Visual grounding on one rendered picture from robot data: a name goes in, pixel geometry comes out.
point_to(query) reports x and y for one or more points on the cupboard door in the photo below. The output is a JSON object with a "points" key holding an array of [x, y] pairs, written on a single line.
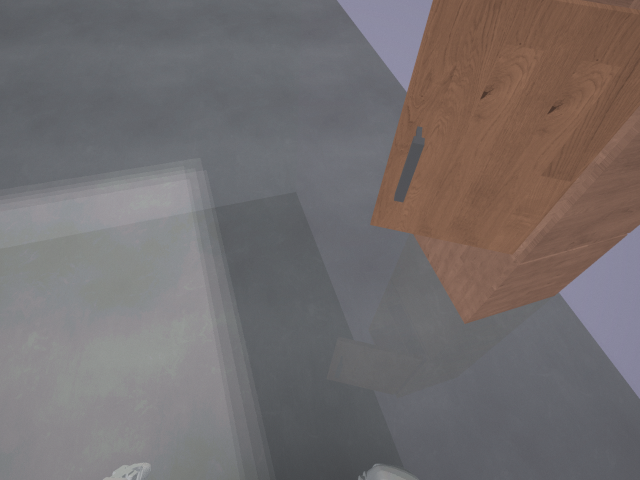
{"points": [[515, 99]]}

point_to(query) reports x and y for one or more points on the handle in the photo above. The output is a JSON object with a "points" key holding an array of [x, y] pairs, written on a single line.
{"points": [[410, 165]]}

